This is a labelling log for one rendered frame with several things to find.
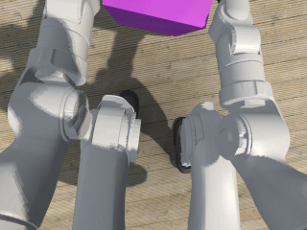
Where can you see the left robot upper arm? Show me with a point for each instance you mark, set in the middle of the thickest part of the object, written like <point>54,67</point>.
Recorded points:
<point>45,118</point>

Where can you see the right robot upper arm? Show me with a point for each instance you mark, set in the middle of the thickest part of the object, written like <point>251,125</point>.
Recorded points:
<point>256,144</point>

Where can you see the robot right forearm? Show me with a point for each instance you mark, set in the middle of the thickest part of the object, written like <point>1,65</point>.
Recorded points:
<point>240,62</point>

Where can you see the robot right foot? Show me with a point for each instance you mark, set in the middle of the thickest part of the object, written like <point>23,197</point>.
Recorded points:
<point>177,144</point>

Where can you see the robot left forearm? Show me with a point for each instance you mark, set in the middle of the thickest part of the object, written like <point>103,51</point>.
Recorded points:
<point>62,46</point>

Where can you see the carton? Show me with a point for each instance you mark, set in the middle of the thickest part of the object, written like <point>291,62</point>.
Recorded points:
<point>168,17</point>

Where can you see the robot right shin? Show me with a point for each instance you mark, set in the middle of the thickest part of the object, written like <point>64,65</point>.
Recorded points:
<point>198,107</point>

